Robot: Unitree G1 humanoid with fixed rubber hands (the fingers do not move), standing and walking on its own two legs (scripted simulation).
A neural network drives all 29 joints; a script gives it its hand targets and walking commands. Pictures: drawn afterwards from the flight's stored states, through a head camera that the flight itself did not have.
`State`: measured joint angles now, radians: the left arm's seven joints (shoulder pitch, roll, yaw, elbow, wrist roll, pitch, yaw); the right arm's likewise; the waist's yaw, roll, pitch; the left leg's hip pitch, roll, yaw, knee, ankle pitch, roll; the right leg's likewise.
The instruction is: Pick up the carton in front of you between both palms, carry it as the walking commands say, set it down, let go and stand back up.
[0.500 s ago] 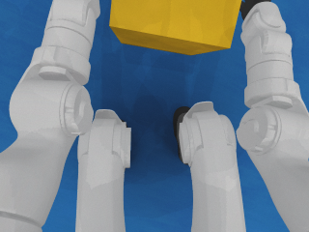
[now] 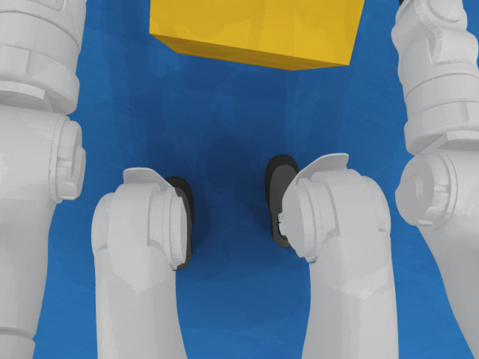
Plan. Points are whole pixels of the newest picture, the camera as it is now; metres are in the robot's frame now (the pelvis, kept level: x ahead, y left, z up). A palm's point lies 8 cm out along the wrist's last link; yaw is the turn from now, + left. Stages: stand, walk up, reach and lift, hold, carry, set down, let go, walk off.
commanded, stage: set down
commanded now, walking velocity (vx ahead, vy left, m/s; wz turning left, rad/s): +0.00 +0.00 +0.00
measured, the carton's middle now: out of the picture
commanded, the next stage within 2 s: let go in 0.96 s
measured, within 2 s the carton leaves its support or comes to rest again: neither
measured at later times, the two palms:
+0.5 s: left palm out of the picture +0.60 +0.15 +0.01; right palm out of the picture +0.52 -0.23 +0.01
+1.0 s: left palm out of the picture +0.59 +0.15 +0.16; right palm out of the picture +0.52 -0.24 +0.16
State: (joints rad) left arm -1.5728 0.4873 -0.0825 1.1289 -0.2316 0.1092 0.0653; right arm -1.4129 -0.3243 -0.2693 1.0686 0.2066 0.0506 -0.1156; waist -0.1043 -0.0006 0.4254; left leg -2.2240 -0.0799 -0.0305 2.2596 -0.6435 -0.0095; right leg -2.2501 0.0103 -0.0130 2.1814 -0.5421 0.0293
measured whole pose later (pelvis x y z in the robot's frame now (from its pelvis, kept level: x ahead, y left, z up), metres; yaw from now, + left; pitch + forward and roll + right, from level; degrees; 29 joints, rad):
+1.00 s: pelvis +0.03 +0.00 +0.25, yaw +1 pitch +47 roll -1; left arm -1.27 0.36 0.22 0.98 0.04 0.20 -0.03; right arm -1.06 -0.18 -0.39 0.75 0.03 0.19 -0.06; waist -0.11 0.03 -0.06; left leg -1.68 -0.06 -0.06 1.27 -0.41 -0.01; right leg -1.70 0.02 0.02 1.22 -0.33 0.02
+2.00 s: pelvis +0.13 +0.01 +0.41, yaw -1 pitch +1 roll -1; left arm 0.21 0.20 0.05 0.46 0.01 0.06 -0.05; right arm 0.23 -0.22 -0.04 0.43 0.01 0.07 0.08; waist -0.01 0.01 0.04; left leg -0.16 -0.03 -0.04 0.45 -0.30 0.02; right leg -0.21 0.02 0.06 0.43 -0.24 0.01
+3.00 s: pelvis +0.17 -0.02 +0.39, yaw -6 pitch +4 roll +0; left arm 0.33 0.24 0.00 0.73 0.02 -0.03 0.03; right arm 0.36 -0.28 0.01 0.71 -0.02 -0.01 -0.05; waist -0.02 0.02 -0.09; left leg -0.21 0.05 0.07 0.61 -0.47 -0.03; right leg -0.34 0.09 0.12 0.68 -0.41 -0.04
